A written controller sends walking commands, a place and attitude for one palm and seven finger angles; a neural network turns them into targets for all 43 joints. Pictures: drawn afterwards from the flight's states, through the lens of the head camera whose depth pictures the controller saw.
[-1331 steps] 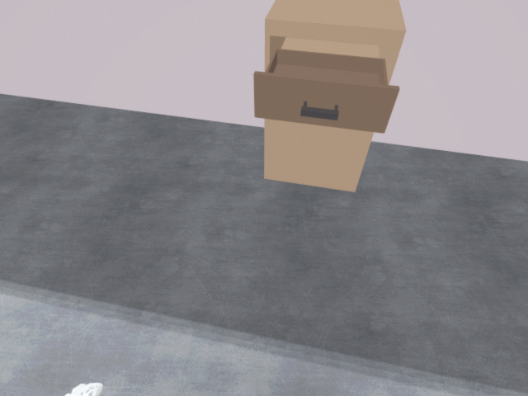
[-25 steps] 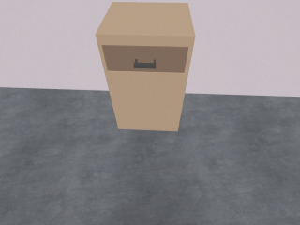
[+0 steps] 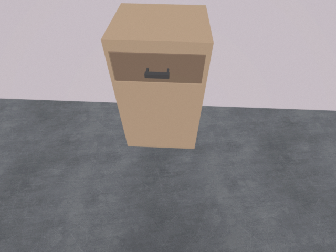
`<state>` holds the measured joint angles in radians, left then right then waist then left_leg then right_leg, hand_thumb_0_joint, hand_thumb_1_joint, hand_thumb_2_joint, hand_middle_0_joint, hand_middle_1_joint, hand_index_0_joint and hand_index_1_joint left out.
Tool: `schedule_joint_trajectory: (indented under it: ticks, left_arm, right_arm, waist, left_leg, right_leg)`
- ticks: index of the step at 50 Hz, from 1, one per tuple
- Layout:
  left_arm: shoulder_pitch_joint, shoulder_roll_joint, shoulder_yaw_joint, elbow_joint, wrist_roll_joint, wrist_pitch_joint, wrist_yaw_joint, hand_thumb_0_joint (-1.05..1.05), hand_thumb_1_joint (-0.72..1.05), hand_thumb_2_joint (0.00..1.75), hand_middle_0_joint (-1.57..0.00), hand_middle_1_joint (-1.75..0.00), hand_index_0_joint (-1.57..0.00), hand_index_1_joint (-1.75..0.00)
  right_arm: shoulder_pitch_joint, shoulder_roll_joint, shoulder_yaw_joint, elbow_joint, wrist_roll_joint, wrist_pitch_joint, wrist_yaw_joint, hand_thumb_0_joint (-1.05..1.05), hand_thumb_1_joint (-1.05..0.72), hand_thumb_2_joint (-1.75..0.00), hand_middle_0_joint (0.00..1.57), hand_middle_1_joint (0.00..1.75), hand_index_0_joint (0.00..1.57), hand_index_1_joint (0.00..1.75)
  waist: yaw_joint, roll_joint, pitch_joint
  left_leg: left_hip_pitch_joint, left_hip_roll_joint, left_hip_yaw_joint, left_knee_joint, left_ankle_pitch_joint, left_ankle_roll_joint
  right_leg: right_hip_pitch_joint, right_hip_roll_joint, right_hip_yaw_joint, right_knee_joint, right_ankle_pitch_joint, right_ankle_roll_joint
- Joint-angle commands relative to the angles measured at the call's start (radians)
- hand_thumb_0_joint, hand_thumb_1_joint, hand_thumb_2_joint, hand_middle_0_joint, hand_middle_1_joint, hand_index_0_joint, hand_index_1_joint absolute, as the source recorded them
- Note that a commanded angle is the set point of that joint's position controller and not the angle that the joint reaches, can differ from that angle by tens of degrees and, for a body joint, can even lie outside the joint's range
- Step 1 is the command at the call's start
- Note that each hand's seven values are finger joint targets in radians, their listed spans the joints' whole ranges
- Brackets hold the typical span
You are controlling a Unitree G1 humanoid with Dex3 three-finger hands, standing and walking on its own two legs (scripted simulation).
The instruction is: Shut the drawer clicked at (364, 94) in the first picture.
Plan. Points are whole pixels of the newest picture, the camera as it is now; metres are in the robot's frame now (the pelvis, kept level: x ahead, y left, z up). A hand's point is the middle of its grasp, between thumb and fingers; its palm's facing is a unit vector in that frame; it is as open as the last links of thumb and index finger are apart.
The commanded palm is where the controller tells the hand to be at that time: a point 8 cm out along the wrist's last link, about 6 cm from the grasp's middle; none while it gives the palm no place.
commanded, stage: look to check the result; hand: left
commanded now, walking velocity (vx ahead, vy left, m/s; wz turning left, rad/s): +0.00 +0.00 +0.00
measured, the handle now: (157, 72) +0.89 +0.09 -0.10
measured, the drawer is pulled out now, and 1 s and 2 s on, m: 0.00 0.00 0.00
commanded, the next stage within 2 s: stand and wait in 0.40 s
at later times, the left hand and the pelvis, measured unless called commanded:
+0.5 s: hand out of the picture +0.03 +0.18 -0.17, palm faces +0.02 -0.97 -0.25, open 7.4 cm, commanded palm none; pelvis +0.01 -0.01 +0.00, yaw +0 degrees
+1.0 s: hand out of the picture +0.06 +0.20 -0.16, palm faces +0.00 -0.96 -0.29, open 7.4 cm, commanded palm none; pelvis +0.01 -0.02 +0.00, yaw +0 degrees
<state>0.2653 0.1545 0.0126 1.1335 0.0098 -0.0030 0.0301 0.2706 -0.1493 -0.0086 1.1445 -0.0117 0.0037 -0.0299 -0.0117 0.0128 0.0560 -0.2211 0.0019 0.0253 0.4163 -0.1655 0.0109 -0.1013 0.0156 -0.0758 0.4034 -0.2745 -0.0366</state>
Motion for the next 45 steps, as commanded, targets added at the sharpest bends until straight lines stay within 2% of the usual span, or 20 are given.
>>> schedule_joint_trajectory:
  ticks: [1,4,6,10,16,19,22,34,36,43,45]
  left_arm:
    - [0.051,0.126,0.024,-0.027,-0.004,-0.017,0.007,0.0,0.9,0.9,-0.2,-0.3,-0.2,-0.3]
    - [0.05,0.134,0.024,-0.026,-0.003,-0.015,0.007,0.0,0.9,0.9,-0.2,-0.3,-0.2,-0.3]
    - [0.043,0.137,0.024,-0.024,-0.003,-0.016,0.006,0.0,0.9,0.9,-0.2,-0.3,-0.2,-0.3]
    - [0.033,0.152,0.027,-0.024,-0.003,-0.019,0.006,0.0,0.9,0.9,-0.2,-0.3,-0.2,-0.3]
    - [0.014,0.168,0.028,-0.029,-0.003,-0.02,0.004,0.0,0.9,0.9,-0.2,-0.3,-0.2,-0.3]
    - [0.006,0.18,0.031,-0.031,-0.001,-0.023,0.005,0.0,0.9,0.9,-0.2,-0.3,-0.2,-0.3]
    - [-0.012,0.191,0.034,-0.037,-0.002,-0.024,0.004,0.0,0.9,0.9,-0.2,-0.3,-0.2,-0.3]
    - [-0.057,0.228,0.039,-0.048,-0.001,-0.023,0.0,0.0,0.9,0.9,-0.2,-0.3,-0.2,-0.3]
    - [-0.062,0.233,0.039,-0.049,-0.002,-0.024,-0.001,0.0,0.9,0.9,-0.2,-0.3,-0.2,-0.3]
    - [-0.077,0.254,0.043,-0.052,-0.003,-0.027,-0.001,0.0,0.9,0.9,-0.2,-0.3,-0.2,-0.3]
    - [-0.078,0.255,0.044,-0.053,-0.003,-0.026,0.0,0.0,0.9,0.9,-0.2,-0.3,-0.2,-0.3]
  right_arm:
    - [0.041,-0.115,-0.022,-0.027,-0.004,-0.013,-0.013,0.0,-0.9,-0.9,0.2,0.3,0.2,0.3]
    - [0.031,-0.123,-0.024,-0.029,-0.003,-0.009,-0.012,0.0,-0.9,-0.9,0.2,0.3,0.2,0.3]
    - [0.026,-0.127,-0.024,-0.028,-0.005,-0.009,-0.011,0.0,-0.9,-0.9,0.2,0.3,0.2,0.3]
    - [0.013,-0.137,-0.027,-0.03,-0.003,-0.011,-0.011,0.0,-0.9,-0.9,0.2,0.3,0.2,0.3]
    - [-0.009,-0.159,-0.026,-0.034,-0.004,-0.013,-0.012,0.0,-0.9,-0.9,0.2,0.3,0.2,0.3]
    - [-0.02,-0.172,-0.028,-0.039,-0.002,-0.015,-0.011,0.0,-0.9,-0.9,0.2,0.3,0.2,0.3]
    - [-0.029,-0.183,-0.029,-0.04,-0.004,-0.016,-0.011,0.0,-0.9,-0.9,0.2,0.3,0.2,0.3]
    - [-0.065,-0.222,-0.028,-0.05,-0.004,-0.015,-0.008,0.0,-0.9,-0.9,0.2,0.3,0.2,0.3]
    - [-0.068,-0.224,-0.028,-0.05,-0.005,-0.017,-0.008,0.0,-0.9,-0.9,0.2,0.3,0.2,0.3]
    - [-0.08,-0.245,-0.03,-0.051,-0.004,-0.019,-0.009,0.0,-0.9,-0.9,0.2,0.3,0.2,0.3]
    - [-0.081,-0.246,-0.029,-0.051,-0.003,-0.018,-0.009,0.0,-0.9,-0.9,0.2,0.3,0.2,0.3]
  waist:
    - [0.003,0.002,0.001]
    - [0.005,0.0,0.029]
    - [0.002,0.002,0.022]
    - [0.003,-0.015,0.003]
    - [0.002,0.009,0.002]
    - [0.004,-0.017,-0.02]
    - [0.003,-0.008,-0.025]
    - [0.005,-0.001,-0.008]
    - [0.005,-0.016,-0.023]
    - [0.005,-0.006,-0.052]
    - [0.005,-0.018,-0.036]
  left_leg:
    - [0.06,0.098,-0.095,-0.051,0.13,0.03]
    - [0.052,0.097,-0.097,-0.056,0.105,0.029]
    - [0.059,0.098,-0.094,-0.058,0.096,0.027]
    - [0.067,0.1,-0.091,-0.053,0.124,0.026]
    - [0.078,0.104,-0.094,-0.058,0.135,0.025]
    - [0.087,0.106,-0.093,-0.056,0.16,0.025]
    - [0.091,0.108,-0.089,-0.058,0.171,0.023]
    - [0.086,0.111,-0.095,-0.074,0.151,0.017]
    - [0.097,0.112,-0.094,-0.074,0.162,0.017]
    - [0.114,0.115,-0.09,-0.07,0.198,0.016]
    - [0.108,0.115,-0.089,-0.07,0.193,0.015]
  right_leg:
    - [-0.072,-0.126,0.102,-0.11,0.111,-0.019]
    - [-0.09,-0.124,0.103,-0.123,0.075,-0.021]
    - [-0.088,-0.125,0.106,-0.125,0.069,-0.021]
    - [-0.068,-0.13,0.104,-0.124,0.119,-0.018]
    - [-0.064,-0.131,0.111,-0.127,0.142,-0.018]
    - [-0.046,-0.132,0.109,-0.124,0.186,-0.014]
    - [-0.034,-0.135,0.108,-0.123,0.216,-0.014]
    - [-0.032,-0.136,0.115,-0.149,0.184,-0.011]
    - [-0.024,-0.138,0.115,-0.146,0.204,-0.011]
    - [0.003,-0.144,0.113,-0.14,0.272,-0.009]
    - [-0.003,-0.143,0.115,-0.144,0.277,-0.005]
